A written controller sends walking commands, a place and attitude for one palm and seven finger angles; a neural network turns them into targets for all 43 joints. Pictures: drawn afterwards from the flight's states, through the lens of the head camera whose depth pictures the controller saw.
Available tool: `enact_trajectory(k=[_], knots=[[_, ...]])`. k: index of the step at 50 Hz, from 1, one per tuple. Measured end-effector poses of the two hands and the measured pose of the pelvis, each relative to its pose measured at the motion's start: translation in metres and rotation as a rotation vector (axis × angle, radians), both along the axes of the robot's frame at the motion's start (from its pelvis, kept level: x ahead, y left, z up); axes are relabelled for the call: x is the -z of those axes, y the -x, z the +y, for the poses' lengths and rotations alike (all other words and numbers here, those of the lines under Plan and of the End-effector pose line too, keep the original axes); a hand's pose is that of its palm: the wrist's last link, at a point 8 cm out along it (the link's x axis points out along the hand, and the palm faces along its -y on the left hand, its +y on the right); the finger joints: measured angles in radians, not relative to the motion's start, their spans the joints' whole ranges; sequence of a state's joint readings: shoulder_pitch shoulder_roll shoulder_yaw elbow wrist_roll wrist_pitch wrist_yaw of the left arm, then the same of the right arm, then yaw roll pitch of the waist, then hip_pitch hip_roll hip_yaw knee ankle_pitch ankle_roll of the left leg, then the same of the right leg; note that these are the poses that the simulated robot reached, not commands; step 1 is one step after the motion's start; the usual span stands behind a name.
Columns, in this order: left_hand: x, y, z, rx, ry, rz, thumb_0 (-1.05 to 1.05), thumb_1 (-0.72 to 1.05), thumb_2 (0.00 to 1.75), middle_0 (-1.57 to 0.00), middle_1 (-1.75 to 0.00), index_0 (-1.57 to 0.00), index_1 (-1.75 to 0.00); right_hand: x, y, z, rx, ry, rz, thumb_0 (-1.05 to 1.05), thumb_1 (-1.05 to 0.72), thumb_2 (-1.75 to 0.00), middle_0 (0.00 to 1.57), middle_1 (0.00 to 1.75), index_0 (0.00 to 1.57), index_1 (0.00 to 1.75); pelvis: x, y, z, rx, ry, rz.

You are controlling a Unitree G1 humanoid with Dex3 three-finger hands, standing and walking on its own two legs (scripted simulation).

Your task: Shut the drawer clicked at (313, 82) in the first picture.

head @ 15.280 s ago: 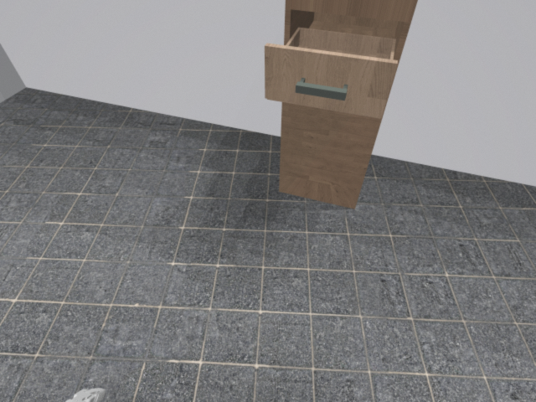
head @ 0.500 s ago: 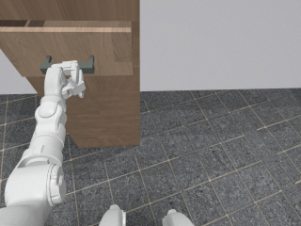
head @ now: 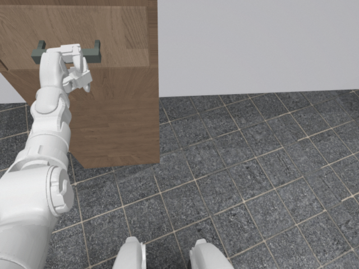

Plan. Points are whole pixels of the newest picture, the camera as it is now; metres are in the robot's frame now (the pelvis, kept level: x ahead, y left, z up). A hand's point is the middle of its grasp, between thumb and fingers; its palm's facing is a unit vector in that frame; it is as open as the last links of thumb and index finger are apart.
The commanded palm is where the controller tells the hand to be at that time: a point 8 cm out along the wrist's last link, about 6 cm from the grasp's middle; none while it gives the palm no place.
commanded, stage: push the drawer shut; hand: left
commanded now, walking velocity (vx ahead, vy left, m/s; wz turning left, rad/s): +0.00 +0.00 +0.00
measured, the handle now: (69, 50) +0.59 +0.20 +0.10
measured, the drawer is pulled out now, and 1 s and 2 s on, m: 0.00 0.00 0.00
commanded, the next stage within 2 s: pull the fist back off the drawer in 0.24 s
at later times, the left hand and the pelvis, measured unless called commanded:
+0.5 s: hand (82, 71) +0.52 +0.17 +0.10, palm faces +0.01 -1.00 -0.05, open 3.3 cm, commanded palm +0.54 +0.20 +0.10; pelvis -0.02 +0.00 -0.01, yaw +0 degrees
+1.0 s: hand (87, 74) +0.52 +0.16 +0.10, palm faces +0.03 -1.00 -0.02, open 3.1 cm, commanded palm +0.49 +0.20 +0.10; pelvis -0.01 +0.01 +0.00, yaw -1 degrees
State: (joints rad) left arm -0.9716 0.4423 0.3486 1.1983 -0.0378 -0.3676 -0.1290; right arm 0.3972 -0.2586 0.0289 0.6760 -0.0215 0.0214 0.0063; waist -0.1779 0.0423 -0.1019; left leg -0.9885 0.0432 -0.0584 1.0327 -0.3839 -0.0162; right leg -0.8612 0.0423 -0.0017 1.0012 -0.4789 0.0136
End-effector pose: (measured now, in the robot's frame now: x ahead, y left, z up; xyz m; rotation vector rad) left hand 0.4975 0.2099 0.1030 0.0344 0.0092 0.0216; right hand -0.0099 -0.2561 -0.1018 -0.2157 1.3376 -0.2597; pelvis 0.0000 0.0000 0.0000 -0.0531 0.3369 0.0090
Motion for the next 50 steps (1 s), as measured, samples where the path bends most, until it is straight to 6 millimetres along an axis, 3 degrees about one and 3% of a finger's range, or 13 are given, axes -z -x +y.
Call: enact_trajectory(k=[19, 33, 41, 50], knots=[[-0.002, -0.004, 0.007, 0.006, -0.018, 0.018, 0.06, 0.67, 0.97, -1.4, -1.6, -1.4, -1.6, 0.0, 0.018, -0.004, -0.023, 0.053, -0.015, 0.0, -0.91, -0.9, 0.2, 0.3, 0.21, 0.3, 0.009, 0.019, 0.001, -0.016, 0.02, 0.025], [0.0, -0.005, 0.01, 0.011, -0.013, 0.015, 0.04, 0.65, 0.95, -1.4, -1.6, -1.4, -1.6, -0.001, 0.031, 0.006, -0.03, 0.049, 0.004, 0.0, -0.91, -0.9, 0.2, 0.3, 0.21, 0.3, 0.011, 0.023, 0.008, -0.015, 0.023, 0.033], [0.002, -0.002, 0.007, 0.006, -0.006, 0.008, 0.02, 0.69, 0.94, -1.4, -1.6, -1.4, -1.6, 0.0, 0.026, 0.013, -0.027, 0.022, 0.008, 0.0, -0.91, -0.9, 0.2, 0.3, 0.21, 0.3, 0.009, 0.02, 0.011, -0.01, 0.02, 0.027], [0.003, 0.002, 0.0, -0.004, 0.013, -0.006, 0.01, 0.79, 0.91, -1.4, -1.6, -1.4, -1.6, -0.003, 0.004, 0.015, -0.007, -0.008, -0.025, 0.0, -0.91, -0.9, 0.2, 0.3, 0.21, 0.3, 0.001, 0.007, 0.011, 0.007, 0.008, 0.007]])
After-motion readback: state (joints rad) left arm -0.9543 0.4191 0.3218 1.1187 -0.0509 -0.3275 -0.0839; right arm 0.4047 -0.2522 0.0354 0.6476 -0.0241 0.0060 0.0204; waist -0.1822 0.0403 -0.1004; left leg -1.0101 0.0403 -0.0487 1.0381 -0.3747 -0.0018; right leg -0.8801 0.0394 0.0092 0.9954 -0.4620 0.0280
